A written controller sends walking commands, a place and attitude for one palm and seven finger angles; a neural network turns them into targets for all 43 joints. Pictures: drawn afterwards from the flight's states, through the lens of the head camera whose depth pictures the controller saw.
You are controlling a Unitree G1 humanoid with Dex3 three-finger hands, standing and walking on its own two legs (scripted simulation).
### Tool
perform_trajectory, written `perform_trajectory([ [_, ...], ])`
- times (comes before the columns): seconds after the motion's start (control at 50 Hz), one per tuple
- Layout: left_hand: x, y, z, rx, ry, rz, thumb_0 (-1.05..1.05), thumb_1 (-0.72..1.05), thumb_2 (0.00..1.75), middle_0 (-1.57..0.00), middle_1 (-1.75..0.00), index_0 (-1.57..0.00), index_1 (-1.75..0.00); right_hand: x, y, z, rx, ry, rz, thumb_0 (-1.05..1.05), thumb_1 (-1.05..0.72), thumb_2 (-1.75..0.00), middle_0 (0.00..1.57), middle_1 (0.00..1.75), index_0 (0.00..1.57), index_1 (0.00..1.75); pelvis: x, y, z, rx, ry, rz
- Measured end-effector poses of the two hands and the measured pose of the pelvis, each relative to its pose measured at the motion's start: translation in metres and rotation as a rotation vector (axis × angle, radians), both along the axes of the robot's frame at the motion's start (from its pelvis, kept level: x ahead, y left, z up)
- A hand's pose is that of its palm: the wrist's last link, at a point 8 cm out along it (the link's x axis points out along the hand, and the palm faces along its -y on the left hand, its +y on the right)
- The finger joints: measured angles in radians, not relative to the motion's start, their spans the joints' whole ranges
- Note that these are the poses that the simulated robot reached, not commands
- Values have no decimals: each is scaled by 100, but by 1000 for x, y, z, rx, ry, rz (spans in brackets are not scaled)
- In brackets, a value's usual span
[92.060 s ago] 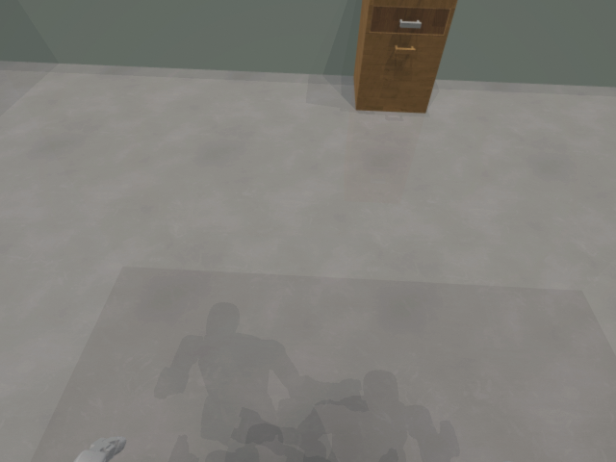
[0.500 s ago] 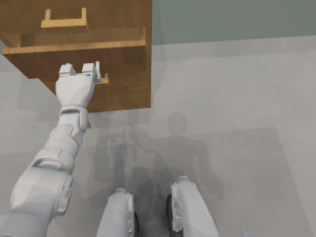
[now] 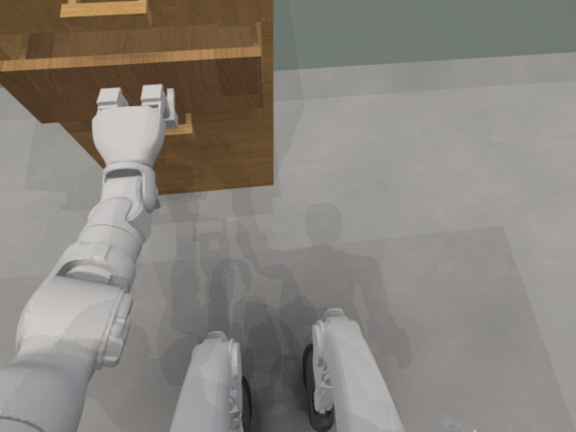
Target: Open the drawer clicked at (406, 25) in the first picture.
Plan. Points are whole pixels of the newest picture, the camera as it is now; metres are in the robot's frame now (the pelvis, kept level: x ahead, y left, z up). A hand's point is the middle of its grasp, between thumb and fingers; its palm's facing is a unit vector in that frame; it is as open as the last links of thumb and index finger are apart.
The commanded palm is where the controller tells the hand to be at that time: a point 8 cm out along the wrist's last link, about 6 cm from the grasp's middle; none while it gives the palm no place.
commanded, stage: lower the fingers behind the handle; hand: left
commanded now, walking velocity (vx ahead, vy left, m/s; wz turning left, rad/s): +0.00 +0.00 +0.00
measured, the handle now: (143, 109) +0.61 +0.18 -0.05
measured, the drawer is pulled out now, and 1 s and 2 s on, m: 0.06 0.06 0.06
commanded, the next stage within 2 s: lift the fingers back up to retry in 0.40 s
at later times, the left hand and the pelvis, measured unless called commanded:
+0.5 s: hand (144, 150) +0.52 +0.17 -0.04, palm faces +0.00 +0.03 -1.00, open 13.8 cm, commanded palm +0.49 +0.17 -0.02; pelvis -0.01 +0.00 -0.01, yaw +0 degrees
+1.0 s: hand (131, 139) +0.51 +0.18 +0.01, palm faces -0.02 -0.01 -1.00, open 13.9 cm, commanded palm +0.49 +0.17 +0.05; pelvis +0.02 +0.00 +0.05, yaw +0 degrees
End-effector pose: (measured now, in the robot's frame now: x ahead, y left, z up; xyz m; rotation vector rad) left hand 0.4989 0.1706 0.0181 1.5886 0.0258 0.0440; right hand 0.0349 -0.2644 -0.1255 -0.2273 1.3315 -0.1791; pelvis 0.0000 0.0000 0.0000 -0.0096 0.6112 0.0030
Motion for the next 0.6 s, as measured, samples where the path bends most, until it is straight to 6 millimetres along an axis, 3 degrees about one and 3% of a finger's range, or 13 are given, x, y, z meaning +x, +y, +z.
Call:
perform_trajectory([
  [0.2, -2, -2, -3, 20, -26, 4, 0, -48, 30, -30, -121, -26, -134, -10, -2, -13, -3, 0, -10, 0, -91, -90, 20, 30, 20, 30, -10, 0, -12, 2, 1, 2],
  [0.6, 0, 0, 0, 5, 4, 0, 0, -48, 30, -30, -123, -28, -132, -14, 1, -11, -5, -2, -24, 0, -91, -90, 20, 30, 20, 30, -9, 1, -11, 2, 1, -1],
])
